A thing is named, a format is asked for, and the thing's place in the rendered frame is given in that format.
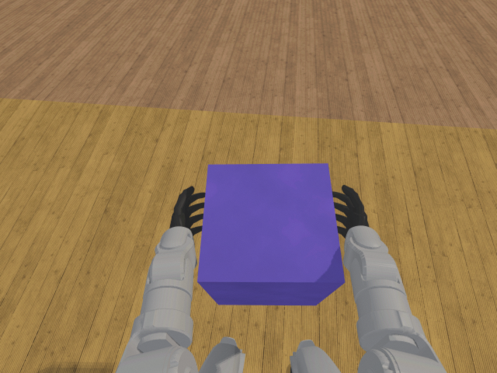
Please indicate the robot right upper arm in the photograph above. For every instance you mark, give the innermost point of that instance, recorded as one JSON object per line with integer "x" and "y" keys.
{"x": 385, "y": 360}

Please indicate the right robot thigh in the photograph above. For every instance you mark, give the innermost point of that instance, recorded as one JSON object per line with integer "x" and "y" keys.
{"x": 312, "y": 360}

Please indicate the robot left upper arm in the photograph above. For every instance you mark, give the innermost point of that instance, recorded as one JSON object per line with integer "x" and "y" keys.
{"x": 173, "y": 359}

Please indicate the robot thigh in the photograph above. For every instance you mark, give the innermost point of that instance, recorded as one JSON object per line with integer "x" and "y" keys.
{"x": 312, "y": 360}
{"x": 224, "y": 358}

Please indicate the carton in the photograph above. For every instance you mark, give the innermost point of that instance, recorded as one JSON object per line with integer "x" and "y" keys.
{"x": 269, "y": 235}

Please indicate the robot left forearm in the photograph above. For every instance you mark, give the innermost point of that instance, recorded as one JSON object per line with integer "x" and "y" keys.
{"x": 165, "y": 312}

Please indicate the left robot thigh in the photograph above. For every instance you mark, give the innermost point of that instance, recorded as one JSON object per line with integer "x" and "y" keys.
{"x": 224, "y": 358}

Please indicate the robot left hand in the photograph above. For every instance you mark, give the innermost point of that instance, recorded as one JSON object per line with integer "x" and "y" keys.
{"x": 182, "y": 211}

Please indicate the robot right forearm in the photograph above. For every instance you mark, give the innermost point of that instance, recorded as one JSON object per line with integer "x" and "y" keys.
{"x": 385, "y": 318}

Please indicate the robot right hand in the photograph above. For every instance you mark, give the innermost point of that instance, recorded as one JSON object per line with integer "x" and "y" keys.
{"x": 354, "y": 211}

